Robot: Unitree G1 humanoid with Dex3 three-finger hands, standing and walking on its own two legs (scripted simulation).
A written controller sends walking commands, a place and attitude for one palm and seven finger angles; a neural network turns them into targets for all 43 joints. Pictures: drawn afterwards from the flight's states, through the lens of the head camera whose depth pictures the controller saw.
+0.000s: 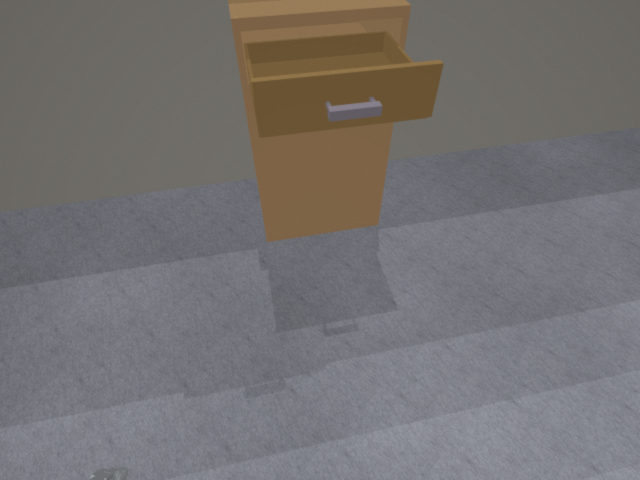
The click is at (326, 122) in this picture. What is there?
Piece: drawer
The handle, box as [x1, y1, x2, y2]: [326, 97, 381, 121]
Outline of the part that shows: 381,104 379,101 376,101 373,97 369,97 368,102 331,106 328,101 326,102 326,107 328,110 327,115 330,121 380,115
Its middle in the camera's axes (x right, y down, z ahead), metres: +0.07 -0.31 +0.91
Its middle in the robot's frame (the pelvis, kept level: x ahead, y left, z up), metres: +0.90 -0.03 +0.01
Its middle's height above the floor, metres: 0.78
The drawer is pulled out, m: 0.30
